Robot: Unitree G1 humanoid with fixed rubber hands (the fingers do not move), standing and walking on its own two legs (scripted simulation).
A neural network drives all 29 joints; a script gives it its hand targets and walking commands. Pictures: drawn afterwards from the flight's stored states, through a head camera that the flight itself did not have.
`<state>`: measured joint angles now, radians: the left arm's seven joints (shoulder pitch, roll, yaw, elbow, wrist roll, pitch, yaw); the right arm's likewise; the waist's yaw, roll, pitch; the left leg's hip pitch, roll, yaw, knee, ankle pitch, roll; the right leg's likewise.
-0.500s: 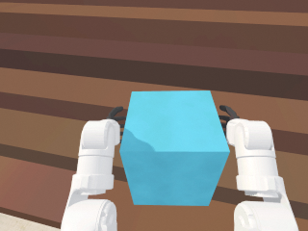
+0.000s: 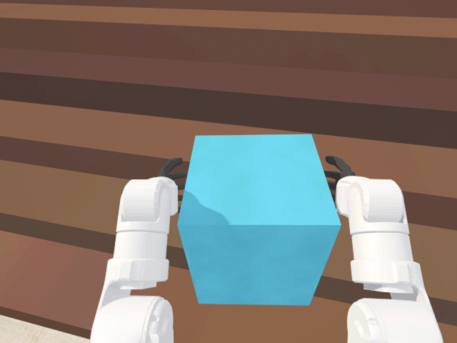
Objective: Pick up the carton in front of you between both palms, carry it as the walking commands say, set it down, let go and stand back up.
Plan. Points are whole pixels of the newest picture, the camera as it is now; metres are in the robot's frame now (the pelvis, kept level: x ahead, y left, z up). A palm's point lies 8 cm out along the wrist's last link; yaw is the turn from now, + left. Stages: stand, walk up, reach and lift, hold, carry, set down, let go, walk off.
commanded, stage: carry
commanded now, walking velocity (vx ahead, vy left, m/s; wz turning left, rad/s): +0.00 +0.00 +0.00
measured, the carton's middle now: (253, 221) +0.35 +0.00 +0.06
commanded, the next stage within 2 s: none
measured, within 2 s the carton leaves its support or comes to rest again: neither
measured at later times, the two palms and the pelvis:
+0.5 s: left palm (166, 190) +0.35 +0.15 +0.14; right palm (346, 189) +0.36 -0.15 +0.14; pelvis +0.00 +0.00 +0.00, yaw +0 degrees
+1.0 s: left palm (181, 134) +0.47 +0.13 +0.17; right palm (340, 128) +0.48 -0.17 +0.17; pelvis +0.10 -0.02 +0.00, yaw -1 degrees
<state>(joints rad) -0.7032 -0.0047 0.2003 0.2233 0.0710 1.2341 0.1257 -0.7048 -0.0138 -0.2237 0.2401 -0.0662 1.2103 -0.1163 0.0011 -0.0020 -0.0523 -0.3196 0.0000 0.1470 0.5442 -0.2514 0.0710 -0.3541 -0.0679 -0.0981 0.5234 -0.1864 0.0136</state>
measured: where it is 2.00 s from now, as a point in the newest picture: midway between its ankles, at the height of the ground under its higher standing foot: (256, 255)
